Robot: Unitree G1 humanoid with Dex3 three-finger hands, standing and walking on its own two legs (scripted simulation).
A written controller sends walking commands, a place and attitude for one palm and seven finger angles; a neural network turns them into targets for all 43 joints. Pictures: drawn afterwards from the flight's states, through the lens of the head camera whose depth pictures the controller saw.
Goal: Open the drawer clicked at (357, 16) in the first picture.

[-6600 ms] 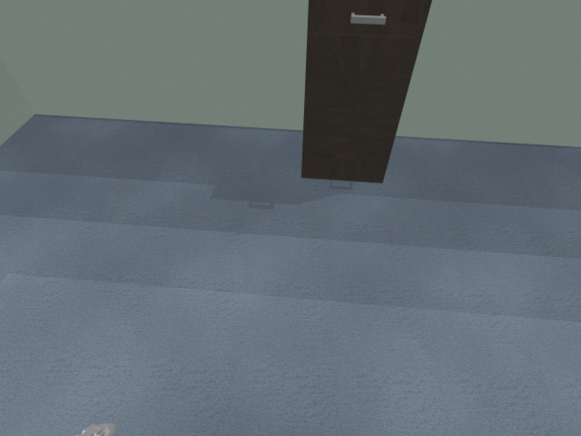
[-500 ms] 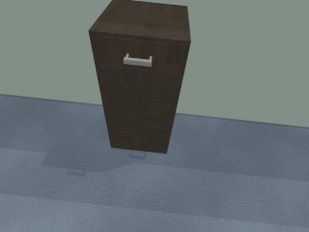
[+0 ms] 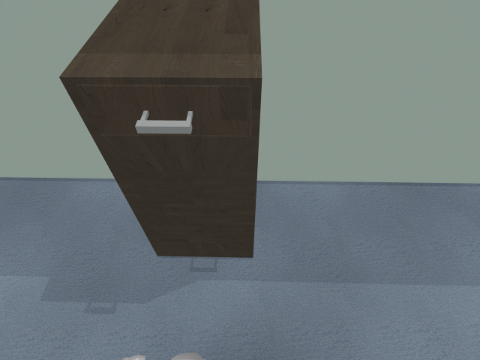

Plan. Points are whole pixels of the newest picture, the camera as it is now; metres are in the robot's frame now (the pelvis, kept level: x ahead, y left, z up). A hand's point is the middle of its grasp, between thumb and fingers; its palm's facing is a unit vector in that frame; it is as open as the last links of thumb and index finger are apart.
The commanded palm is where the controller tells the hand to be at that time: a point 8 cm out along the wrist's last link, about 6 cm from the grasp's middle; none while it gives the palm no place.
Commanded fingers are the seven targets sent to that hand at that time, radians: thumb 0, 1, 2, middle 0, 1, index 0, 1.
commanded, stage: come to a stop and stand still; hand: left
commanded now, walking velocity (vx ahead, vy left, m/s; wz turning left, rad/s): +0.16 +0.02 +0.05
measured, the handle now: (166, 121) +0.60 +0.18 +0.04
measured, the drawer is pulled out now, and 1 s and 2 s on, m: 0.00 0.00 0.00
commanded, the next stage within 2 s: look again from close up in 1.44 s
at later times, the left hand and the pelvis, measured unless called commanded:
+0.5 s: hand out of the picture +0.09 +0.20 -0.17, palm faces +0.03 -0.97 -0.23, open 7.4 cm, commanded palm none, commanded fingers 0.00 0.90 0.90 -0.20 -0.30 -0.20 -0.30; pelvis +0.07 +0.01 +0.01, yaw -2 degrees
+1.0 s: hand out of the picture +0.07 +0.16 -0.14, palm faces +0.06 -0.96 -0.27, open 7.3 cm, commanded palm none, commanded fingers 0.00 0.90 0.90 -0.20 -0.30 -0.20 -0.30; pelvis +0.04 -0.04 +0.02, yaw +0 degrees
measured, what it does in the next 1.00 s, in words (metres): steps on the spot: left foot, then right foot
